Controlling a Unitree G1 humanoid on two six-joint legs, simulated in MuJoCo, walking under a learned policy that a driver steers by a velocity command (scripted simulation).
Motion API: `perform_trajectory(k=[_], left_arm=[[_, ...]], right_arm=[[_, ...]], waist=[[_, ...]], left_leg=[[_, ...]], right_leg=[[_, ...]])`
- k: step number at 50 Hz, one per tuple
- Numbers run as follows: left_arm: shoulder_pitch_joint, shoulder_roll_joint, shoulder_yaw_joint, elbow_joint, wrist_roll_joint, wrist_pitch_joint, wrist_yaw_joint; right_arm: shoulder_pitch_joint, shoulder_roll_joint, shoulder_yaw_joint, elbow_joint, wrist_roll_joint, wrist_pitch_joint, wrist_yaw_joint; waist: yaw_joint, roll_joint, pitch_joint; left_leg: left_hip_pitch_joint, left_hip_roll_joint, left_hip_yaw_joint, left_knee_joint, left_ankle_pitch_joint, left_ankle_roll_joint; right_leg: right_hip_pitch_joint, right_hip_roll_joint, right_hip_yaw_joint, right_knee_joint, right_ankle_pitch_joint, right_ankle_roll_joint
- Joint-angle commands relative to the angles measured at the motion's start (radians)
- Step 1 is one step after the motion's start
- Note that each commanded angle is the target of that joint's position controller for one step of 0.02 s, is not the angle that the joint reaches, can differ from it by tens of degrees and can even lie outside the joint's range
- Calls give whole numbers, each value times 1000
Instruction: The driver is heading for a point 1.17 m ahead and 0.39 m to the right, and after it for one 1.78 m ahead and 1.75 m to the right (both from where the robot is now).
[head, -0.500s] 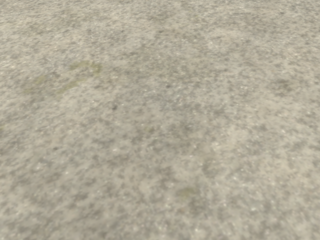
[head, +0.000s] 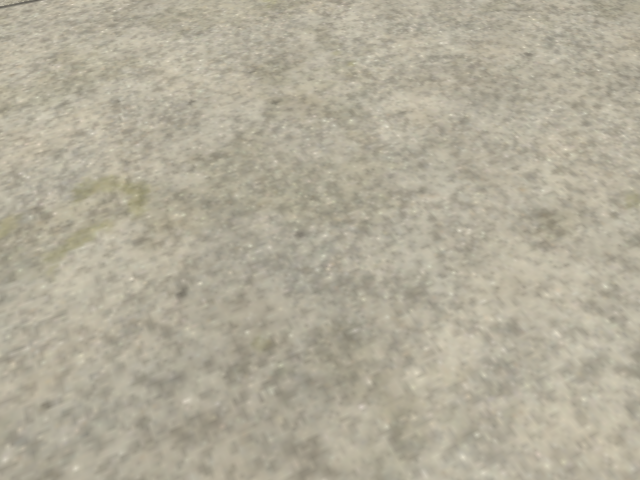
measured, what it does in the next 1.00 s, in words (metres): walks ahead, turning right: right foot, then left foot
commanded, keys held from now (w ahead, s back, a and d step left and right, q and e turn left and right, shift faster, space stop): w+e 0.74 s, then w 0.26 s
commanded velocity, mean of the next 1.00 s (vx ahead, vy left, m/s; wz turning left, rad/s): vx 0.50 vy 0.00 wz -0.42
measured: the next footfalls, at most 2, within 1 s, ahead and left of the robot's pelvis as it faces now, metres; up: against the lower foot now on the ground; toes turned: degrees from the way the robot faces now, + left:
right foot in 0.34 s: +0.34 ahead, -0.18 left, +0.00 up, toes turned -11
left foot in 0.82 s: +0.67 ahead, -0.08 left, +0.00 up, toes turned -27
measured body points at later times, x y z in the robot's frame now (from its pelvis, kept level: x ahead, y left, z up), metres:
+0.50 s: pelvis +0.28 -0.10 -0.01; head +0.31 -0.12 +0.44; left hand +0.43 +0.13 -0.12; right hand +0.33 -0.39 -0.13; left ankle +0.27 +0.06 -0.65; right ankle +0.30 -0.18 -0.74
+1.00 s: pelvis +0.56 -0.14 +0.00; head +0.58 -0.14 +0.45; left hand +0.77 +0.06 -0.12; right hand +0.53 -0.42 -0.11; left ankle +0.63 -0.07 -0.74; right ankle +0.45 -0.24 -0.66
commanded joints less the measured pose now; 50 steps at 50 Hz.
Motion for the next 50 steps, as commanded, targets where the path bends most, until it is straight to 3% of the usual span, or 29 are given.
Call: perform_trajectory(k=[1,6,9,12,14,15,16,17,18,19,20,21,22,23,26,29,32,36,39,40,41,42,43,44,45,46,47,48,50], left_arm=[[54,40,11,-32,6,10,4],[-117,26,5,-86,-4,4,-16],[-198,23,1,-126,-10,5,-36],[-240,28,0,-171,-10,4,-59],[-204,51,11,-187,-8,3,-72],[-121,76,26,-175,-6,3,-75],[46,125,58,-130,-10,4,-72],[237,233,97,-96,-7,10,-56],[253,326,110,-101,-6,7,-55],[290,224,87,-105,-1,5,-50],[234,179,75,-112,5,1,-44],[149,152,66,-139,4,2,-42],[76,124,56,-165,8,5,-44],[43,104,48,-181,17,5,-43],[55,133,55,-184,5,1,-34],[110,164,66,-176,-3,6,-12],[154,167,68,-168,-6,13,-5],[199,163,69,-152,-14,21,-1],[184,161,71,-155,-5,35,9],[175,147,66,-156,-2,39,9],[165,115,53,-165,4,39,5],[163,77,34,-185,22,36,2],[347,14,16,-179,-13,23,-5],[334,105,27,-153,-29,17,-2],[195,161,41,-173,-25,16,-3],[115,153,39,-194,-9,16,0],[71,139,40,-210,8,11,-2],[78,124,40,-215,11,11,-7],[100,85,33,-210,6,15,-11]], right_arm=[[-48,-137,-24,-55,-3,-19,-20],[30,-163,-27,-29,6,-10,-36],[72,-168,-29,-8,10,2,-37],[76,-179,-34,-3,14,21,-40],[39,-205,-42,-19,16,34,-44],[15,-216,-44,-31,15,43,-48],[7,-202,-39,-45,9,52,-53],[9,-181,-25,-81,-6,46,-58],[107,-26,25,-121,-24,6,-36],[20,-142,-1,-126,15,-40,-21],[-76,-183,-13,-163,46,-62,-16],[-113,-177,-11,-173,35,-69,-22],[-122,-176,-19,-171,16,-62,-29],[-104,-174,-26,-177,10,-47,-31],[-107,-136,-27,-204,-7,-10,-35],[-237,-114,-22,-253,-13,-4,-41],[-341,-95,-16,-288,-2,-10,-34],[-410,-132,-26,-331,10,-21,-23],[-361,-162,-39,-325,10,-38,-13],[-292,-170,-46,-305,5,-43,-15],[-184,-197,-60,-282,-7,-48,-19],[-17,-250,-73,-266,-15,-46,-24],[89,-321,-98,-210,-11,-30,-18],[80,-227,-79,-218,19,-28,-12],[20,-168,-64,-233,22,-24,-14],[-47,-158,-54,-247,11,-17,-14],[-78,-143,-48,-245,4,-13,-12],[-90,-129,-41,-243,-5,-14,-11],[-75,-126,-40,-228,2,-16,-9]], waist=[[49,80,47],[-18,78,54],[-50,77,82],[-50,81,93],[-12,108,58],[38,121,-1],[115,101,-92],[183,-16,-207],[88,-267,-328],[149,-167,-376],[145,-130,-232],[106,-5,-168],[64,52,-116],[27,40,-101],[-2,25,-55],[33,7,-13],[76,-34,-4],[95,-51,1],[66,-80,-13],[33,-85,-41],[-15,-72,-123],[-80,28,-264],[-11,388,-361],[-38,281,-291],[-60,163,-149],[-37,75,-75],[-16,65,-22],[13,93,-18],[28,131,-26]], left_leg=[[-80,294,-191,-202,78,166],[51,296,-90,-194,109,111],[169,333,-56,-167,109,100],[274,370,-31,-100,168,77],[287,371,9,12,430,52],[268,357,41,137,625,34],[205,311,86,352,726,4],[-55,259,111,693,484,-44],[-508,37,16,1031,-376,-101],[-628,67,-169,1136,-411,-70],[-702,117,-165,1126,-323,-44],[-656,164,-160,1053,-236,-39],[-580,194,-153,966,-191,-48],[-506,214,-161,918,-172,-56],[-464,204,-133,780,-124,-104],[-470,168,-116,542,56,-135],[-399,120,-106,328,216,-128],[-367,101,-141,219,206,-110],[-306,101,-134,184,104,-75],[-211,89,-107,148,96,-52],[-33,124,-124,151,105,-13],[233,283,-295,177,96,54],[559,487,-756,100,-80,237],[526,496,-866,27,-326,217],[390,451,-714,8,-330,168],[248,410,-590,-11,-218,141],[148,375,-518,-35,-109,141],[89,340,-453,-56,-35,129],[47,305,-370,-88,67,136]], right_leg=[[-38,-47,10,-120,154,24],[-48,-4,-22,-395,322,12],[-91,14,-30,-473,286,-1],[-113,28,-55,-515,166,-32],[-9,73,-113,-531,60,-64],[127,119,-154,-543,46,-85],[347,175,-173,-583,82,-114],[675,26,80,-606,101,-188],[1028,-213,651,-735,-44,-379],[1076,-221,755,-837,-86,-367],[978,-184,596,-831,13,-310],[826,-142,466,-835,113,-278],[675,-107,375,-855,224,-257],[585,-79,328,-882,276,-249],[458,-40,246,-924,368,-260],[416,7,190,-932,346,-232],[401,39,179,-911,242,-184],[489,-2,279,-845,164,-164],[571,-38,333,-761,215,-150],[577,-15,322,-703,304,-136],[545,39,283,-567,377,-109],[404,109,202,-289,205,-71],[19,248,110,31,-316,3],[-119,186,163,158,-358,0],[-152,150,154,178,-264,-2],[-116,108,107,145,-188,-1],[-95,78,89,86,-142,0],[-43,46,75,39,-113,-1],[-2,34,34,-30,-99,6]])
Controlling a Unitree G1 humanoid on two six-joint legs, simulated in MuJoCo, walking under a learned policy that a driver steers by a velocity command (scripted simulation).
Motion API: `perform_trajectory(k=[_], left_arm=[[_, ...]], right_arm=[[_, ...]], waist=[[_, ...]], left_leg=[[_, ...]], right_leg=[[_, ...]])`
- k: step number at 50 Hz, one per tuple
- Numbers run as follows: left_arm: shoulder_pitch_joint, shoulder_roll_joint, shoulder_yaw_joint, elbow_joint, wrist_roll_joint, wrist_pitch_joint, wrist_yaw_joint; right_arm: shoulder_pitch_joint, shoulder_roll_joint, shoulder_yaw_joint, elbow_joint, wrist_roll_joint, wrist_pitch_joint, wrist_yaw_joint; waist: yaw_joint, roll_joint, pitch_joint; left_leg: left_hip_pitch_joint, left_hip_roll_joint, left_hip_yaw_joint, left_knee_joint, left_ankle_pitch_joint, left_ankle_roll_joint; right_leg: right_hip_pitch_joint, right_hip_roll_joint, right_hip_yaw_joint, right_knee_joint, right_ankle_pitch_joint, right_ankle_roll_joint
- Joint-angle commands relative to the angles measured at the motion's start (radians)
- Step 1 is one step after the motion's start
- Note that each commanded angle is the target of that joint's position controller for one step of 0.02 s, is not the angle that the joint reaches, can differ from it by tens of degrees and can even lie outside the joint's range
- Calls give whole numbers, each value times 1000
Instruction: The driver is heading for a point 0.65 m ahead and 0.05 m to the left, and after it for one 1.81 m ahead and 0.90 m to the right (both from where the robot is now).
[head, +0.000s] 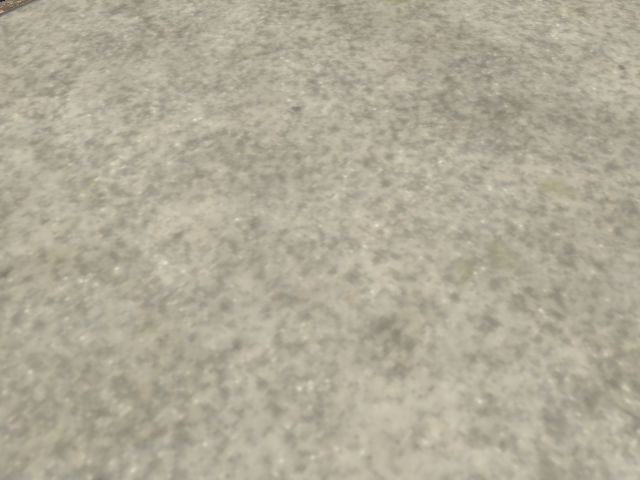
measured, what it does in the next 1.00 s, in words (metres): walks ahead: right foot, then left foot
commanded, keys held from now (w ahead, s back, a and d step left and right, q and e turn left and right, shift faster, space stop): w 0.56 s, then w+q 0.28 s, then e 0.10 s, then s+e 0.06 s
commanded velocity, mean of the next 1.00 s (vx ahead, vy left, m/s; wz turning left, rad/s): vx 0.47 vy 0.00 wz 0.04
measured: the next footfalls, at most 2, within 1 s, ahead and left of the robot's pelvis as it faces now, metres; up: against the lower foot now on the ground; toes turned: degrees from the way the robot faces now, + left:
right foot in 0.34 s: +0.33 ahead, -0.16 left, +0.00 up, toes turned -2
left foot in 0.90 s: +0.63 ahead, +0.10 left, +0.00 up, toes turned +9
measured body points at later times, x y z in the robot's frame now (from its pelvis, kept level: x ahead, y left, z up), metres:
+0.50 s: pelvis +0.26 -0.07 +0.00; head +0.28 -0.08 +0.45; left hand +0.40 +0.19 -0.10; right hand +0.32 -0.35 -0.13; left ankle +0.20 +0.09 -0.65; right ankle +0.29 -0.15 -0.74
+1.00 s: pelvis +0.51 +0.00 -0.02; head +0.55 +0.01 +0.43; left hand +0.52 +0.28 -0.15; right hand +0.73 -0.23 -0.11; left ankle +0.59 +0.09 -0.74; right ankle +0.37 -0.16 -0.65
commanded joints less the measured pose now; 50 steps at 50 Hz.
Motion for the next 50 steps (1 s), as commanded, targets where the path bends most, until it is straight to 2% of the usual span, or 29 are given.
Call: perform_trajectory(k=[1,3,8,12,14,15,16,17,18,19,20,21,22,23,25,27,29,34,37,40,42,43,44,45,46,47,48,49,50], left_arm=[[-5,50,15,-81,5,-14,-2],[-69,36,6,-109,11,-16,-1],[-220,18,-5,-144,1,-26,-15],[-323,31,-2,-185,-10,-32,-34],[-327,49,4,-196,-10,-38,-42],[-290,64,11,-189,-8,-40,-43],[-201,89,26,-163,-2,-41,-40],[-49,139,50,-121,5,-39,-30],[147,226,72,-92,18,-33,-17],[160,268,76,-78,19,-27,-27],[143,170,53,-82,7,-27,-30],[77,138,39,-89,2,-28,-29],[12,120,31,-96,7,-28,-33],[-31,100,26,-98,12,-29,-38],[-58,87,25,-89,16,-40,-42],[-46,103,30,-67,12,-52,-39],[-21,120,36,-43,15,-52,-29],[29,144,41,4,18,-47,-13],[72,155,45,40,12,-40,-8],[85,159,49,66,6,-24,-3],[66,174,53,67,2,-11,4],[62,181,53,71,0,-4,8],[55,182,49,77,-2,6,12],[64,171,41,78,-1,8,16],[99,114,15,45,29,-9,13],[222,33,-15,88,15,-27,-7],[137,162,22,103,-23,-36,-10],[37,152,22,63,-45,-32,-8],[11,118,16,67,-28,-19,3]], right_arm=[[15,-110,-21,-39,7,-14,0],[40,-144,-29,-24,12,-11,-6],[103,-166,-28,7,26,9,-13],[164,-177,-26,38,31,26,-12],[163,-193,-31,46,33,37,-16],[150,-204,-33,47,33,42,-19],[134,-205,-32,45,35,46,-21],[130,-182,-23,37,29,46,-24],[123,-122,2,1,-3,39,-26],[238,-33,27,-7,15,16,-19],[173,-148,1,3,35,3,-14],[89,-175,-9,-21,45,-2,-10],[50,-157,-8,-24,35,0,-14],[35,-146,-11,-27,19,7,-16],[68,-110,-9,-18,19,28,-16],[50,-93,-9,-25,14,43,-20],[-13,-85,-7,-45,11,47,-21],[-153,-64,2,-78,23,42,-2],[-235,-63,5,-119,28,41,11],[-285,-65,6,-160,29,41,30],[-278,-75,1,-178,26,40,42],[-245,-83,-5,-178,17,40,42],[-129,-107,-23,-153,9,37,38],[9,-159,-47,-118,5,32,27],[154,-272,-69,-96,-21,34,8],[162,-255,-54,-91,-18,39,4],[155,-192,-40,-106,-16,46,4],[66,-161,-28,-110,-16,46,-1],[-11,-123,-16,-105,-10,40,-1]], waist=[[12,132,-19],[-1,117,-7],[-52,118,16],[-80,126,46],[-61,137,48],[-30,142,30],[24,133,-20],[90,107,-122],[155,-46,-284],[87,-300,-372],[117,-164,-286],[102,-108,-161],[71,-25,-101],[44,-11,-56],[-1,-44,-46],[-12,-34,-25],[-1,-16,0],[57,-10,38],[91,-4,67],[99,-7,81],[80,-24,64],[54,-38,36],[-15,-38,-32],[-80,-11,-119],[-99,161,-285],[-53,306,-482],[-115,140,-458],[-81,132,-294],[-33,66,-182]], left_leg=[[148,267,-288,-224,149,188],[149,274,-247,-248,210,199],[150,232,-130,-248,216,151],[221,277,-149,-209,190,139],[268,304,-161,-170,234,123],[276,304,-154,-125,315,112],[266,274,-119,-23,459,92],[189,223,-73,162,505,63],[-30,152,-14,506,192,21],[-385,13,-49,776,-402,-18],[-494,73,-125,876,-396,-10],[-523,115,-103,869,-294,-1],[-480,152,-84,827,-212,-10],[-444,175,-81,774,-162,-20],[-355,195,-81,726,-110,-35],[-365,197,-74,675,-59,-51],[-420,201,-77,582,31,-64],[-406,167,-65,333,258,-46],[-435,148,-59,254,258,-27],[-467,135,-40,209,171,0],[-417,107,6,193,75,26],[-320,69,36,180,24,42],[-150,21,64,132,50,64],[95,26,33,85,231,91],[491,289,-257,170,640,194],[715,523,-636,91,815,372],[604,476,-516,83,877,322],[473,438,-336,74,917,270],[319,383,-244,31,874,225]], right_leg=[[-175,-90,8,-82,54,11],[-201,-102,-9,-191,121,26],[-129,-73,-51,-472,357,33],[-109,-47,-64,-576,339,17],[-80,-35,-68,-620,273,-9],[-13,-19,-81,-647,255,-25],[124,7,-105,-685,263,-47],[354,-15,-82,-680,286,-82],[655,-239,174,-655,342,-158],[885,-404,599,-781,145,-298],[818,-372,595,-827,35,-264],[689,-334,447,-843,92,-226],[561,-288,347,-868,195,-209],[464,-252,279,-902,267,-203],[360,-218,202,-959,332,-205],[324,-209,144,-991,394,-216],[337,-211,99,-1011,422,-216],[379,-197,-38,-1035,400,-160],[468,-229,-80,-1025,394,-149],[572,-264,-108,-974,451,-128],[607,-270,-139,-898,636,-104],[592,-260,-144,-816,853,-94],[569,-232,-157,-670,1023,-74],[462,-184,-182,-477,986,-34],[148,-84,-196,-112,514,21],[-93,76,-47,206,-323,65],[-90,42,129,256,-317,53],[-146,-3,95,207,-282,53],[-132,-45,61,105,-228,65]])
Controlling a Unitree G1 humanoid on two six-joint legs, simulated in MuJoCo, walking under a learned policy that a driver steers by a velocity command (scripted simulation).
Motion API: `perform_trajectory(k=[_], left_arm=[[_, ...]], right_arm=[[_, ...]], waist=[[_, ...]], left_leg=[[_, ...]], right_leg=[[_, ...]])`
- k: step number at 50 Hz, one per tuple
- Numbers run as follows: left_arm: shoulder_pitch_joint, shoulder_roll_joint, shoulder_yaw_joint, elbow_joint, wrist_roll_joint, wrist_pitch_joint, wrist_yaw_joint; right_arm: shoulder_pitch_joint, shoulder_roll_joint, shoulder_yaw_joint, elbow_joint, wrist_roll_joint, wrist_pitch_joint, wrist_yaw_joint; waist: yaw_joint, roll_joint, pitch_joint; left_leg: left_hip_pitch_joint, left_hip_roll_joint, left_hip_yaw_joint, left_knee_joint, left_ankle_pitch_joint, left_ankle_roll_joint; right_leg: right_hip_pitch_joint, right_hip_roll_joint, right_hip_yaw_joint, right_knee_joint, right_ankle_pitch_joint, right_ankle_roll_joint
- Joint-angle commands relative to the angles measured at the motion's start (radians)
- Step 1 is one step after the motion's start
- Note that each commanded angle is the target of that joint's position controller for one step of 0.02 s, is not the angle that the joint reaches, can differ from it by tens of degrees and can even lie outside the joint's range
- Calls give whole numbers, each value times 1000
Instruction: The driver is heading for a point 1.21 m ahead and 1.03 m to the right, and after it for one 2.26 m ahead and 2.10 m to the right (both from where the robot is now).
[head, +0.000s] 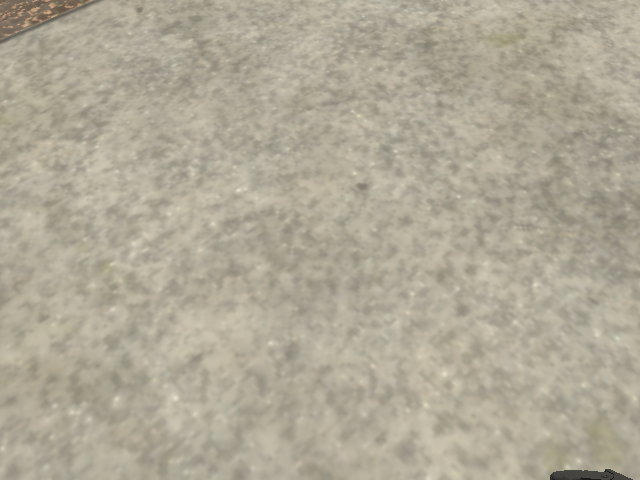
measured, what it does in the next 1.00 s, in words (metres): steps on the spot, turning right: right foot, then left foot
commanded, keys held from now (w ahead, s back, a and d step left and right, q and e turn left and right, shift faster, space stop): s+e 0.34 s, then e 0.66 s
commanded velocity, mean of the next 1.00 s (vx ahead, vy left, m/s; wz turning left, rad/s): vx -0.03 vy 0.00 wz -0.48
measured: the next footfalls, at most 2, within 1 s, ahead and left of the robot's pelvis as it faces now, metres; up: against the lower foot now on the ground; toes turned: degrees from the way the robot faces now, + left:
right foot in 0.42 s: +0.10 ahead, -0.14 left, +0.00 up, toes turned -15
left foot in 0.88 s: +0.10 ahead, +0.11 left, +0.00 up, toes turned -32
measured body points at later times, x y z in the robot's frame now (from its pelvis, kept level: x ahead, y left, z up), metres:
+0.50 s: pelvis +0.05 -0.03 +0.00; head +0.09 -0.06 +0.45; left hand +0.22 +0.23 -0.09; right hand +0.17 -0.32 -0.12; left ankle +0.06 +0.10 -0.68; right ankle +0.06 -0.13 -0.73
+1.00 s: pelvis +0.03 +0.03 +0.02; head +0.06 +0.04 +0.47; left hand +0.32 +0.20 -0.09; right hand -0.06 -0.27 -0.09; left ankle +0.07 +0.13 -0.73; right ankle -0.01 -0.10 -0.65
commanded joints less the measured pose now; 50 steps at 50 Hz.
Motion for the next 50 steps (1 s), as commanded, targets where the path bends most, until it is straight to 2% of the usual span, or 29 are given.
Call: perform_trajectory(k=[1,3,4,6,10,14,18,20,21,22,23,24,25,26,27,28,30,32,37,40,42,43,44,45,46,47,48,49,50], left_arm=[[2,107,32,-55,5,8,19],[82,79,34,-28,10,54,30],[95,79,38,-35,10,66,35],[79,81,45,-63,14,78,45],[4,74,48,-116,19,101,42],[-48,69,45,-167,23,113,25],[-41,70,46,-194,18,105,3],[-12,74,51,-195,17,98,-6],[-19,129,68,-204,24,94,-1],[-15,251,100,-227,36,92,20],[37,269,99,-229,67,86,21],[36,257,93,-229,79,67,13],[-33,244,93,-237,65,54,15],[-98,211,88,-246,39,53,22],[-136,173,76,-252,18,58,28],[-144,155,69,-254,13,64,31],[-134,141,66,-257,20,72,36],[-114,153,72,-256,22,76,44],[-140,187,84,-272,31,91,45],[-161,193,86,-276,22,99,39],[-193,191,85,-282,8,107,43],[-193,179,82,-283,3,110,47],[-175,141,73,-287,6,112,47],[-179,127,75,-320,-1,101,43],[-195,201,97,-316,16,90,38],[-151,235,113,-282,14,94,33],[-108,205,110,-247,19,104,34],[-85,181,104,-235,24,115,35],[-86,163,99,-237,22,119,33]], right_arm=[[105,-79,-23,-7,3,-11,-13],[41,-75,-24,-1,-18,-17,-10],[18,-107,-33,-2,-22,-16,-14],[-2,-135,-42,2,-16,-2,-35],[-37,-123,-36,12,-10,53,-79],[-37,-132,-39,35,-3,91,-91],[-27,-151,-48,60,17,115,-98],[-29,-153,-52,72,32,121,-104],[32,-137,-53,91,32,119,-102],[51,-114,-51,72,-4,113,-94],[-81,-115,-47,30,-10,110,-91],[-110,-122,-55,22,2,110,-83],[-107,-114,-58,31,24,112,-81],[-77,-116,-63,56,26,113,-85],[-67,-135,-72,64,18,114,-90],[-60,-125,-73,66,16,111,-90],[-45,-103,-69,68,26,106,-88],[-57,-90,-64,67,31,100,-88],[-23,-109,-64,82,34,86,-72],[39,-129,-71,99,37,71,-54],[120,-129,-75,126,38,61,-43],[168,-142,-81,144,33,60,-42],[208,-206,-96,149,15,63,-45],[154,-290,-108,128,-13,64,-49],[78,-255,-96,88,-44,54,-52],[-15,-194,-80,58,-32,49,-62],[-62,-156,-69,43,-10,49,-71],[-64,-136,-60,36,7,49,-77],[-43,-131,-53,36,11,52,-82]], waist=[[-35,36,-191],[22,84,-178],[34,106,-172],[37,112,-174],[17,111,-154],[-11,111,-122],[-12,117,-132],[14,99,-134],[-1,7,-123],[-44,-252,-131],[35,-343,-156],[39,-198,-229],[10,-131,-210],[-19,-71,-180],[-32,-67,-177],[-41,-91,-184],[-38,-121,-188],[-18,-136,-180],[-1,-186,-143],[-10,-196,-135],[-50,-186,-135],[-67,-161,-136],[-59,-15,-140],[-20,259,-94],[-25,232,-65],[18,160,-55],[33,137,-45],[24,139,-38],[11,130,-27]], left_leg=[[395,307,-221,-170,806,184],[228,272,-121,-228,847,182],[215,277,-90,-242,880,196],[236,293,-50,-258,839,205],[258,274,32,-270,565,186],[303,314,31,-249,494,201],[403,359,11,-161,549,178],[378,336,36,-84,451,113],[330,262,73,13,273,38],[122,120,152,238,-94,-57],[-88,-27,51,509,-537,-112],[-117,-24,-92,666,-550,-101],[-149,-9,-126,709,-462,-89],[-170,6,-134,687,-379,-92],[-164,16,-139,662,-327,-100],[-129,4,-124,661,-291,-111],[-111,-10,-119,581,-249,-125],[-101,-12,-120,438,-235,-134],[52,-27,-121,202,-262,-128],[130,-42,-121,72,-254,-102],[232,-47,-101,-104,-160,-68],[317,-16,-103,-200,-101,-45],[424,164,-265,-273,-148,12],[360,374,-524,-337,-40,148],[248,444,-578,-365,-49,222],[225,369,-454,-348,-51,175],[234,293,-347,-330,-50,119],[257,266,-290,-318,-27,100],[266,254,-245,-312,25,104]], right_leg=[[-263,-91,68,35,28,18],[-102,-79,38,-1,123,48],[-111,-62,17,2,148,62],[-165,-58,9,-13,198,73],[-183,-83,-19,-137,314,72],[-176,-91,-51,-245,290,59],[-154,-75,-90,-393,240,20],[-46,-53,-117,-587,383,-29],[21,-70,-41,-692,666,-74],[150,-252,234,-709,1112,-173],[199,-411,467,-777,1229,-374],[207,-394,435,-779,1132,-395],[202,-331,350,-771,1012,-336],[189,-275,289,-766,900,-272],[178,-250,266,-771,821,-240],[154,-223,251,-774,789,-233],[171,-195,248,-789,699,-230],[196,-189,279,-805,576,-226],[97,-177,374,-854,287,-224],[70,-166,439,-868,247,-213],[32,-133,444,-846,227,-178],[-26,-91,413,-811,182,-138],[-165,-7,315,-623,65,-85],[-339,165,96,-370,-20,-36],[-345,82,140,-168,-12,-6],[-307,71,145,-63,69,-3],[-307,77,125,2,135,11],[-328,73,114,68,174,27],[-341,66,99,118,193,40]])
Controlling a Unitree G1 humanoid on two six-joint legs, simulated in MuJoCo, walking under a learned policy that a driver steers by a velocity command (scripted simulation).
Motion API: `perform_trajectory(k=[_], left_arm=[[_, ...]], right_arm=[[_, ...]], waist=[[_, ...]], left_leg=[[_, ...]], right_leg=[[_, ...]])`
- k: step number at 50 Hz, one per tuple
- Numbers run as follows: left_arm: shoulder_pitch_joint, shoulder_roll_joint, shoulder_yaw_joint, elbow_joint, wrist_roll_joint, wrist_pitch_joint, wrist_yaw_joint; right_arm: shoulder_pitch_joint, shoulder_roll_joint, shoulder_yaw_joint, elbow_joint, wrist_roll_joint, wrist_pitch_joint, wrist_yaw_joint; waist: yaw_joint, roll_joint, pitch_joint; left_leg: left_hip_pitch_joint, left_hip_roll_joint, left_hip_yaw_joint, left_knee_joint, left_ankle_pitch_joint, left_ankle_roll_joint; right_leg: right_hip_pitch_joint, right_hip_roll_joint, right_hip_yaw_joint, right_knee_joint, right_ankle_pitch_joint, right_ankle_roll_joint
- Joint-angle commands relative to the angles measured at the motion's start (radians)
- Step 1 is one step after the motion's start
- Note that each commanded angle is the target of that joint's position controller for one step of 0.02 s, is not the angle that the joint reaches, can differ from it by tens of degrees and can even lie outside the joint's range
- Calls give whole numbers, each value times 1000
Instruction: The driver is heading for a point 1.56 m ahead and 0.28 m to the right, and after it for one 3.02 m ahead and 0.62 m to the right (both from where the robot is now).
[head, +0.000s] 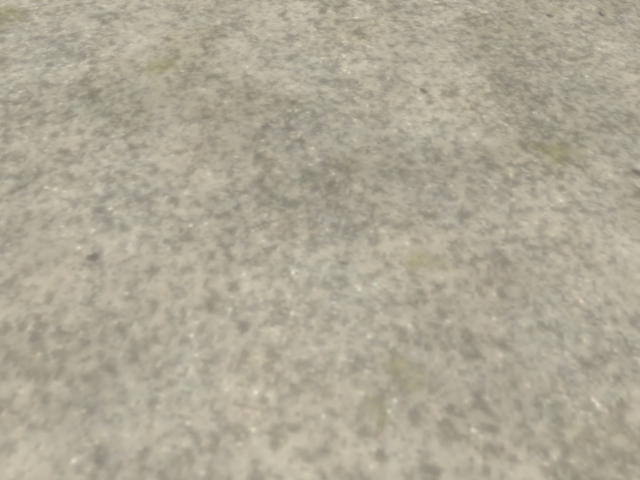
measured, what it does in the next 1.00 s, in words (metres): steps on the spot, turning right: right foot, then left foot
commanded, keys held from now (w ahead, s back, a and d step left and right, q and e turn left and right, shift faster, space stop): e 0.38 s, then no key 0.62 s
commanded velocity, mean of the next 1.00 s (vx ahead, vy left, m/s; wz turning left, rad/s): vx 0.00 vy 0.00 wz -0.36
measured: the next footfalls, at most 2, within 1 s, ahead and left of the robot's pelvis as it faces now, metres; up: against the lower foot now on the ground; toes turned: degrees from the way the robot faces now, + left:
right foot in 0.34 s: +0.01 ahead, -0.16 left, +0.00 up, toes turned -15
left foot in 0.76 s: +0.09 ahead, +0.06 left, +0.00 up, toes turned -19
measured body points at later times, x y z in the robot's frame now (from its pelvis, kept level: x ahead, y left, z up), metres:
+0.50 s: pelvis -0.01 -0.06 +0.00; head +0.02 -0.10 +0.44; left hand +0.23 +0.16 -0.07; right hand +0.03 -0.38 -0.12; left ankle +0.00 +0.09 -0.66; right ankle -0.02 -0.15 -0.74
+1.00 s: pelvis +0.01 -0.05 -0.01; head +0.02 -0.04 +0.44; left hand +0.22 +0.15 -0.12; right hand +0.05 -0.33 -0.12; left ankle +0.05 +0.07 -0.74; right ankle -0.02 -0.15 -0.74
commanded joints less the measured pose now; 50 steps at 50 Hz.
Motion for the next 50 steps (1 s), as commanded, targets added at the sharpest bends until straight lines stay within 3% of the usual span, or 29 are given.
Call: perform_trajectory(k=[1,3,6,9,12,14,16,17,18,19,20,21,22,23,25,29,34,36,37,38,39,40,41,42,45,50], left_arm=[[36,90,31,-45,-2,1,-1],[-30,68,17,-80,-14,-3,-3],[-73,51,2,-119,-10,-5,-12],[-77,31,-13,-144,-7,-4,-28],[-55,46,-8,-150,-10,4,-40],[-33,50,-2,-153,-12,12,-50],[51,69,16,-125,-8,15,-49],[119,145,44,-113,-10,13,-35],[127,262,59,-143,-2,6,-17],[146,216,44,-153,27,-25,-36],[99,179,30,-146,28,-46,-44],[37,145,21,-139,14,-55,-39],[-8,111,8,-142,4,-55,-34],[-39,104,0,-144,3,-54,-29],[-49,90,-11,-142,17,-56,-21],[-46,78,-19,-117,20,-57,-13],[-42,80,-27,-79,25,-51,-28],[-65,55,-41,-65,17,-50,-31],[-59,33,-50,-51,12,-52,-32],[-21,8,-60,-36,23,-59,-32],[32,12,-57,-28,39,-68,-36],[49,-5,-58,-22,39,-68,-34],[-5,28,-54,-16,40,-63,-31],[-41,38,-47,-19,33,-57,-27],[-30,19,-48,-7,28,-39,-21],[-11,2,-46,32,22,-44,-19]], right_arm=[[-149,-106,-5,-120,10,-18,-21],[-72,-124,-7,-109,5,-9,-28],[-6,-171,-21,-104,6,1,-28],[-27,-207,-35,-119,13,7,-15],[-42,-224,-45,-128,25,8,2],[-54,-229,-49,-129,42,4,11],[-51,-196,-41,-118,59,-2,16],[-4,-149,-28,-109,34,-8,22],[-20,-63,5,-166,-33,-12,28],[-105,-126,-13,-192,-7,-16,20],[-135,-161,-24,-194,26,-11,15],[-121,-162,-27,-184,32,-5,9],[-106,-167,-30,-163,21,1,2],[-83,-169,-32,-157,13,6,0],[-43,-150,-29,-146,17,8,3],[-68,-108,-9,-157,17,12,3],[-83,-111,-4,-168,21,7,10],[-54,-94,1,-159,19,-2,15],[-30,-82,7,-152,10,-9,19],[-14,-105,7,-152,-5,-15,19],[-15,-180,-6,-163,-7,-17,15],[-56,-160,-2,-147,4,-17,19],[-88,-106,10,-164,7,-21,27],[-88,-95,15,-161,2,-26,28],[-57,-96,22,-151,2,-45,25],[-41,-87,30,-146,7,-41,14]], waist=[[42,171,8],[-8,189,10],[-51,207,-23],[-53,219,-36],[-41,227,-48],[-18,228,-56],[35,176,-84],[49,18,-136],[10,-293,-154],[96,-183,-247],[78,-106,-182],[45,-84,-132],[29,-53,-115],[8,-62,-109],[-8,-73,-132],[13,-82,-110],[40,-93,-63],[11,-75,-59],[-12,-51,-62],[-3,-7,-89],[51,117,-103],[82,217,-110],[48,183,-75],[31,164,-60],[22,127,-45],[11,68,-47]], left_leg=[[18,229,-154,-186,164,153],[132,236,-127,-176,211,172],[248,286,-118,-156,316,198],[202,303,-52,-145,392,199],[152,312,-4,-113,452,188],[149,327,9,-66,459,163],[73,288,79,78,386,81],[-96,217,154,286,215,-1],[-421,75,169,609,-431,-92],[-468,28,-11,771,-459,-100],[-483,55,-39,818,-376,-88],[-484,73,-47,784,-283,-76],[-464,86,-55,748,-218,-77],[-412,75,-46,740,-160,-84],[-343,57,-35,713,-90,-94],[-284,63,-40,478,-69,-104],[-157,48,-22,269,-113,-87],[-72,38,-8,113,-31,-69],[13,38,-8,-28,109,-55],[107,89,-71,-55,260,-38],[142,177,-138,-17,428,4],[28,183,-151,-22,250,59],[-32,145,-134,-44,117,49],[-50,121,-109,-44,70,24],[-42,93,-76,-21,86,-6],[-16,80,-61,4,118,-1]], right_leg=[[-88,-56,-20,225,42,39],[-152,-89,-48,121,63,62],[-143,-136,-77,-29,35,88],[-19,-168,-139,-166,1,76],[105,-153,-199,-284,12,43],[171,-144,-211,-400,52,5],[360,-108,-219,-619,243,-60],[575,-183,-76,-659,510,-113],[727,-459,300,-593,987,-267],[636,-538,388,-646,873,-419],[590,-477,280,-671,760,-379],[539,-412,198,-677,653,-314],[501,-373,155,-678,598,-271],[447,-349,121,-685,619,-261],[415,-326,87,-700,617,-263],[411,-313,84,-711,478,-260],[341,-316,137,-707,313,-270],[322,-298,142,-675,301,-245],[297,-275,129,-658,292,-209],[268,-236,110,-632,255,-157],[241,-158,39,-569,164,-108],[313,-113,-30,-587,113,-70],[354,-117,-30,-583,139,-53],[354,-118,-30,-571,163,-60],[348,-132,-7,-576,234,-78],[343,-134,-5,-575,283,-69]])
